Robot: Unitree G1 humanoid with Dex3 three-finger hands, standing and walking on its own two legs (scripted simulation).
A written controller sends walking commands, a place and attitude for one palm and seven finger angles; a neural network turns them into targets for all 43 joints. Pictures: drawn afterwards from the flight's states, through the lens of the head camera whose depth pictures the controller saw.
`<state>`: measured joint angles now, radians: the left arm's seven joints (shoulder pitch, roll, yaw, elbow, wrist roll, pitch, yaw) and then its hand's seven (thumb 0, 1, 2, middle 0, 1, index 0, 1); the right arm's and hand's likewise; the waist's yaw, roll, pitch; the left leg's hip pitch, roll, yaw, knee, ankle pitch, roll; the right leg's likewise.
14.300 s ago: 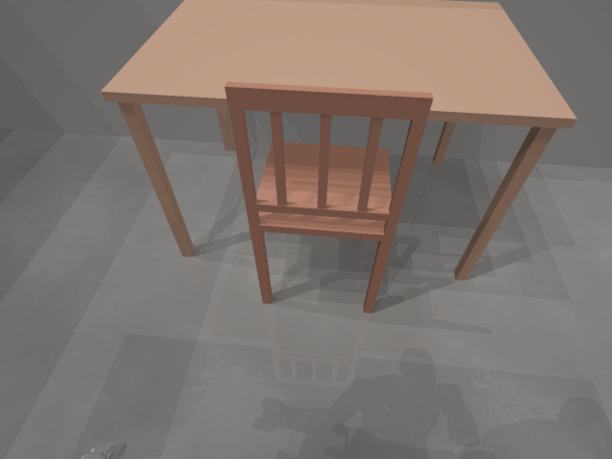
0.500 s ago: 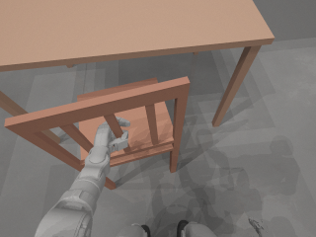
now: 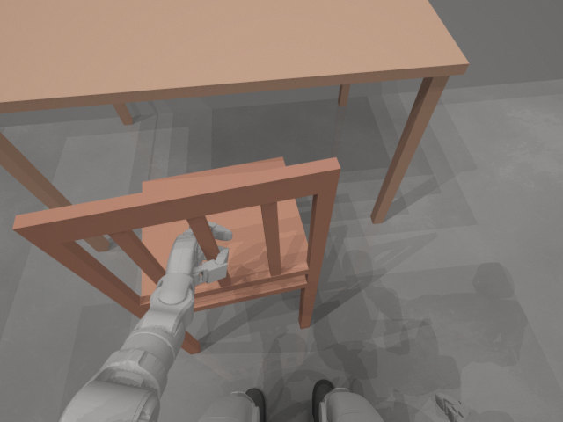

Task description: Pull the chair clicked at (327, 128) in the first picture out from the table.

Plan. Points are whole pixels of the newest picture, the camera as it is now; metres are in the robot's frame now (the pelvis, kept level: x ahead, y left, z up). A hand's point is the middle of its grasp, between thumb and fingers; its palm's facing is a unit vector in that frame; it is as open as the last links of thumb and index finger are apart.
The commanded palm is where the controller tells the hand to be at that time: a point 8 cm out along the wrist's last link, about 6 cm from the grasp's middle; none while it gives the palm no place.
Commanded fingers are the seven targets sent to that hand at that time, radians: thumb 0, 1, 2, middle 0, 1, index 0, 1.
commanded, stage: step backward, pulling the chair out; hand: left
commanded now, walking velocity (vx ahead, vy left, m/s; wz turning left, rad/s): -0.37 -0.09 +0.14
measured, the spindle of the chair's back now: (212, 254) +0.38 +0.12 -0.08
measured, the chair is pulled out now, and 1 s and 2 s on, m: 0.22 0.27 0.36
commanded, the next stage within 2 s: none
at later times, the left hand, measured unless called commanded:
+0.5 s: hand (218, 271) +0.34 +0.10 -0.06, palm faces -0.01 -0.98 -0.18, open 5.4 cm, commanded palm +0.32 +0.16 -0.05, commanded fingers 0.00 0.90 0.90 -0.50 -1.45 -0.50 -1.45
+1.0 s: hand (215, 290) +0.31 +0.11 -0.06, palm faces -0.03 -0.98 -0.19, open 5.4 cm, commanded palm +0.30 +0.16 -0.05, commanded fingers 0.00 0.90 0.90 -0.50 -1.45 -0.50 -1.45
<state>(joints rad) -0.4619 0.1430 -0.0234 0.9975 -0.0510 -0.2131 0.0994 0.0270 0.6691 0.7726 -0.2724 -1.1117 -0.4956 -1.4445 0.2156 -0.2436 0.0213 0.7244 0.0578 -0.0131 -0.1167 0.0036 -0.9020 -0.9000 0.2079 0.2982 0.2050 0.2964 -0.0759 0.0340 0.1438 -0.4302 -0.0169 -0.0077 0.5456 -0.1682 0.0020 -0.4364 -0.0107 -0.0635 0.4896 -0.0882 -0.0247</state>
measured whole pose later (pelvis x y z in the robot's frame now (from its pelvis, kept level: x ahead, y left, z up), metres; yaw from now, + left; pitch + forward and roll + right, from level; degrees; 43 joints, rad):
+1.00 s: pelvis -0.05 -0.01 -0.01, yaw +4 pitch +2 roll +2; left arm -0.52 0.13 -0.03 0.97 -0.04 -0.16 0.09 0.04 0.67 0.77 -0.25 -1.14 -0.50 -1.44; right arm 0.22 -0.22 0.00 0.71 0.05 0.05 -0.12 0.00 -0.90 -0.90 0.21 0.30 0.21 0.30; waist -0.08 0.02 0.16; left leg -0.34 0.03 -0.01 0.61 -0.31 -0.05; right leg -0.51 -0.06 -0.06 0.56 -0.09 -0.02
